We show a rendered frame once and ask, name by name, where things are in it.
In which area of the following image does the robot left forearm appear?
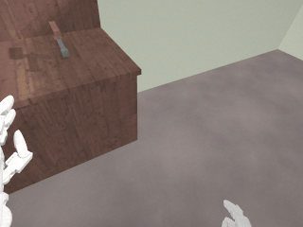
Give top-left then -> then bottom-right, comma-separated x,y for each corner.
0,192 -> 12,227

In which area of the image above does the counter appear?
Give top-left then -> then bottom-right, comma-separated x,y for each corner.
0,0 -> 142,195

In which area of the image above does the left robot hand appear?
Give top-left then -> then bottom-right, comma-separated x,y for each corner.
0,95 -> 33,192

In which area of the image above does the tap lever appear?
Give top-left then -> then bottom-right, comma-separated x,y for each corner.
57,39 -> 70,58

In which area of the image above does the right robot hand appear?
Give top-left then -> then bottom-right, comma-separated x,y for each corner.
222,200 -> 252,227

